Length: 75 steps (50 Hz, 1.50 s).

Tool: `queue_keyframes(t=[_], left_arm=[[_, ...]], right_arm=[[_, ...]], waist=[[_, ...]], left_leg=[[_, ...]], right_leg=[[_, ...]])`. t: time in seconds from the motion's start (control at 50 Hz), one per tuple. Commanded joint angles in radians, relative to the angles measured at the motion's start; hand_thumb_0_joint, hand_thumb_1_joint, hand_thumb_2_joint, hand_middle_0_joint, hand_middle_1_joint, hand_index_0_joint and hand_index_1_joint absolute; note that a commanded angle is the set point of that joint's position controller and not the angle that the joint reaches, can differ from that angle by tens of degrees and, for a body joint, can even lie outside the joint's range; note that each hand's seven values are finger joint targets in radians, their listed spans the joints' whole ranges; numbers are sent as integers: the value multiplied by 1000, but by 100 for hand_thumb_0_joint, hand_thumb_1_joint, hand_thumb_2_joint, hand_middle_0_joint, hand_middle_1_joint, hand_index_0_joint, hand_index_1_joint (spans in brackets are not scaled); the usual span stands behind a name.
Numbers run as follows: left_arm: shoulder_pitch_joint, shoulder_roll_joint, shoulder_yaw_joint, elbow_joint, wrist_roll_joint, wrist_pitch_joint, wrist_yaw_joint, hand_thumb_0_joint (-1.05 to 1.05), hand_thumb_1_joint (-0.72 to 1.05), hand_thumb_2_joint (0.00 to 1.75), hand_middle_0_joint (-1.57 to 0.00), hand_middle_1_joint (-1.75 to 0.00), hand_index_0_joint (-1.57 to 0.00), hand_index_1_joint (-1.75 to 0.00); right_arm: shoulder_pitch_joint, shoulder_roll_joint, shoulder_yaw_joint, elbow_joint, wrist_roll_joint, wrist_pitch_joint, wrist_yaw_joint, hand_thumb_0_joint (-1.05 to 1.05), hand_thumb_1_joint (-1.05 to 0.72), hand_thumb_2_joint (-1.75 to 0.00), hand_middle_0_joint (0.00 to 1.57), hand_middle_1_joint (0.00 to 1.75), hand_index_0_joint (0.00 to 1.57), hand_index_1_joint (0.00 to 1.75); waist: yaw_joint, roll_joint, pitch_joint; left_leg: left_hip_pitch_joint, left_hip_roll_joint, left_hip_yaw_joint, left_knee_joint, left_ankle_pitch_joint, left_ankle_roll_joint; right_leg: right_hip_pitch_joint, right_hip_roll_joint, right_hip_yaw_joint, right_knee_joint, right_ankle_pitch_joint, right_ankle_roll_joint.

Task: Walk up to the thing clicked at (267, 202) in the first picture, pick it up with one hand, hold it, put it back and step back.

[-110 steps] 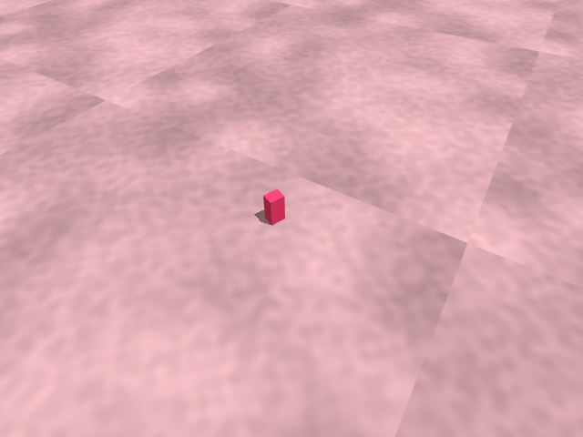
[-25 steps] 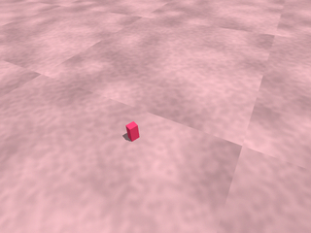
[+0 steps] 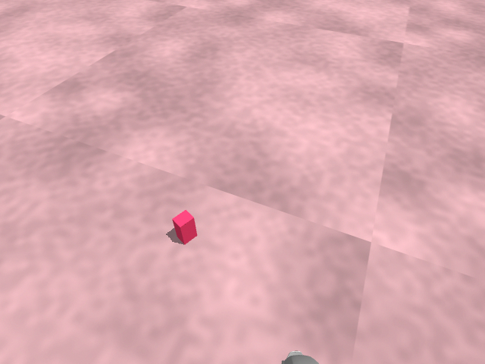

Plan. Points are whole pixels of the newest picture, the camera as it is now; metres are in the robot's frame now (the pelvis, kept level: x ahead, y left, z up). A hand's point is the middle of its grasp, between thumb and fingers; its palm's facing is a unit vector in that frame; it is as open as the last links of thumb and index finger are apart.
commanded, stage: walk up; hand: left
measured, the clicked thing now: (185, 227) +0.86 +0.23 -0.70
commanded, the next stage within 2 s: none
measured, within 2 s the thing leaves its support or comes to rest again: neither
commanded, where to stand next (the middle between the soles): +0.52 +0.02 m, yaw +0 degrees
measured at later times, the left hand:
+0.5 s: hand (103, 345) +0.22 +0.26 -0.13, palm faces +0.01 -0.92 -0.39, open 7.4 cm
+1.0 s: hand (120, 243) +0.44 +0.28 -0.14, palm faces -0.09 -0.93 -0.37, open 7.4 cm
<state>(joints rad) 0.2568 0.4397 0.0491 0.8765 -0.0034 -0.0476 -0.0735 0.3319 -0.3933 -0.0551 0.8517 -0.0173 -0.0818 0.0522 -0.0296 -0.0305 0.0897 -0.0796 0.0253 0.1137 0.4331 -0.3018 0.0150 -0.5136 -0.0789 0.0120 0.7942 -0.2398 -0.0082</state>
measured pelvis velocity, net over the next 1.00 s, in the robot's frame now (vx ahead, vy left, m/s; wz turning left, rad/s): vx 0.36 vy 0.01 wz -0.01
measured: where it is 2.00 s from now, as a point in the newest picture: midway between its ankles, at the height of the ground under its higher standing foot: (234, 312)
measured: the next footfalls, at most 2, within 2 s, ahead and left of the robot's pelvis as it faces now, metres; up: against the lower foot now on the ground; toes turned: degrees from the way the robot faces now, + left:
right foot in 0.12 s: +0.22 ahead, -0.13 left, +0.00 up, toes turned -4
left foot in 0.58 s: +0.36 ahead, +0.14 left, +0.00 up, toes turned +6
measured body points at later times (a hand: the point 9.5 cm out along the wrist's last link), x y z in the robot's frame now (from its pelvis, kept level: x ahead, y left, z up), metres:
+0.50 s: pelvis +0.19 -0.02 +0.00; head +0.21 -0.03 +0.45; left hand +0.22 +0.31 -0.10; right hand +0.28 -0.34 -0.12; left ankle +0.31 +0.14 -0.71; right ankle +0.18 -0.13 -0.74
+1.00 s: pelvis +0.36 +0.01 -0.01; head +0.38 +0.00 +0.44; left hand +0.44 +0.33 -0.11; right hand +0.39 -0.31 -0.12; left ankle +0.32 +0.13 -0.74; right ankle +0.48 -0.12 -0.72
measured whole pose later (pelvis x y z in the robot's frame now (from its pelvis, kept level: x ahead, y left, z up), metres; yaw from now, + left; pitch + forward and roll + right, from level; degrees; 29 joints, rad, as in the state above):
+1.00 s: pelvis +0.36 +0.01 -0.01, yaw -1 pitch -3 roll +2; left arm 0.27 0.40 0.05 0.87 0.01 -0.05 -0.07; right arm 0.36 -0.42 -0.05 0.81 -0.02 -0.06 0.04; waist -0.04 0.00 0.09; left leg -0.12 0.02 0.11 0.53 -0.35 0.01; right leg -0.44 -0.08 -0.02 0.66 -0.22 -0.02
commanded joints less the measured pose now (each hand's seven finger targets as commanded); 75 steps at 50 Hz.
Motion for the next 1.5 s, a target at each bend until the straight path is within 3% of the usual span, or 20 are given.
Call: queue_keyframes(t=[0.0,0.08,0.12,0.16,0.28,0.44,0.56,0.6,0.62,0.7,0.86,1.0,1.04,1.06,1.16,1.32,1.38,1.42,1.44,1.48], left_arm=[[-28,142,55,-78,10,-32,-2,0,90,90,-20,-30,-20,-30],[118,189,87,-30,15,-43,16,0,90,90,-20,-30,-20,-30],[243,316,123,-35,17,-60,41,0,90,90,-20,-30,-20,-30],[167,326,117,-60,-7,-52,45,0,90,90,-20,-30,-20,-30],[49,214,76,-93,-3,-65,52,0,90,90,-20,-30,-20,-30],[87,245,91,-120,15,-69,42,0,90,90,-20,-30,-20,-30],[80,205,59,-125,17,-52,42,0,90,90,-20,-30,-20,-30],[172,86,25,-129,2,-45,41,0,90,90,-20,-30,-20,-30],[154,201,51,-100,10,-34,60,0,90,90,-20,-30,-20,-30],[131,183,46,-67,-8,-31,53,0,90,90,-20,-30,-20,-30],[27,152,52,-97,8,-16,17,0,90,90,-20,-30,-20,-30],[169,188,83,-26,17,-54,38,0,90,90,-20,-30,-20,-30],[197,292,102,-54,21,-67,66,0,90,90,-20,-30,-20,-30],[128,299,96,-68,7,-54,64,0,90,90,-20,-30,-20,-30],[36,221,62,-86,6,-45,74,0,90,90,-20,-30,-20,-30],[-38,201,45,-82,14,-13,79,0,90,90,-20,-30,-20,-30],[-65,169,26,-70,-3,12,79,0,90,90,-20,-30,-20,-30],[-28,95,2,-56,-17,24,78,0,90,90,-20,-30,-20,-30],[-11,134,12,-11,-21,34,85,0,90,90,-20,-30,-20,-30],[-25,156,19,37,-5,31,81,0,90,90,-20,-30,-20,-30]], right_arm=[[-24,-275,-78,-91,14,-20,-14,0,-90,-90,20,30,20,30],[-22,-241,-61,-114,19,-5,-17,0,-90,-90,20,30,20,30],[97,-127,-18,-126,20,-3,-15,0,-90,-90,20,30,20,30],[38,-267,-50,-95,16,13,-33,0,-90,-90,20,30,20,30],[72,-205,-50,-41,18,34,-3,0,-90,-90,20,30,20,30],[-99,-193,-61,-91,-5,23,27,0,-90,-90,20,30,20,30],[55,-242,-87,-33,-10,-6,8,0,-90,-90,20,30,20,30],[134,-363,-113,-55,-22,-22,-14,0,-90,-90,20,30,20,30],[119,-380,-119,-62,12,-17,-13,0,-90,-90,20,30,20,30],[48,-258,-68,-73,22,-22,-30,0,-90,-90,20,30,20,30],[14,-284,-76,-113,10,-18,-26,0,-90,-90,20,30,20,30],[1,-214,-49,-146,16,9,-16,0,-90,-90,20,30,20,30],[91,-103,-4,-137,20,18,-24,0,-90,-90,20,30,20,30],[84,-220,-38,-109,11,40,-41,0,-90,-90,20,30,20,30],[87,-212,-45,-36,17,59,-32,0,-90,-90,20,30,20,30],[-3,-165,-29,22,13,58,-44,0,-90,-90,20,30,20,30],[-4,-190,-38,48,2,43,-57,0,-90,-90,20,30,20,30],[-81,-268,-41,25,-10,31,-62,0,-90,-90,20,30,20,30],[-156,-302,-41,21,8,32,-57,0,-90,-90,20,30,20,30],[-205,-257,-23,32,8,44,-54,0,-90,-90,20,30,20,30]], waist=[[10,165,-21],[103,9,-123],[124,-315,-226],[126,-163,-149],[32,-112,-12],[81,-100,6],[-30,55,-104],[-38,368,-156],[-47,251,-143],[10,140,-27],[-6,192,11],[93,-21,-116],[88,-276,-144],[78,-144,-94],[30,-132,-18],[44,-148,-107],[14,-74,-113],[58,155,-124],[70,211,-103],[72,181,-70]], left_leg=[[-105,213,-110,-108,288,177],[-210,161,-77,211,322,122],[-483,-40,-42,685,-213,41],[-567,12,-145,808,-221,29],[-411,44,-171,646,20,11],[-387,84,-109,228,122,-23],[19,3,-50,101,33,30],[232,354,-696,-145,-233,172],[190,424,-776,-157,-183,255],[-3,252,-314,-95,453,148],[-112,230,-188,-163,183,219],[-266,144,-113,220,158,130],[-506,-48,-72,611,-221,20],[-492,2,-129,654,-263,21],[-422,41,-160,609,-101,12],[-187,12,-80,245,38,-28],[-79,6,-106,91,158,5],[-131,244,-450,-80,109,84],[-261,293,-484,-91,10,169],[-375,220,-380,-84,-91,135]], right_leg=[[138,7,-55,-156,126,-17],[476,66,-85,-248,83,-55],[705,-284,490,-433,-86,-162],[604,-366,665,-514,-129,-298],[264,-145,149,-545,62,-188],[274,-168,90,-549,-144,-198],[133,-109,4,-200,9,-137],[-196,118,-67,293,-263,-32],[-200,68,10,374,-309,-44],[-76,12,109,305,-130,-43],[17,-23,-28,-14,2,8],[490,61,-49,-305,60,-36],[587,-319,545,-509,-6,-142],[476,-348,569,-509,-91,-238],[261,-175,219,-515,-40,-181],[178,-156,79,-334,224,-181],[94,-137,87,-225,157,-121],[81,9,2,-104,-102,-28],[198,47,-22,-63,-251,-23],[314,30,-3,-136,-225,-30]])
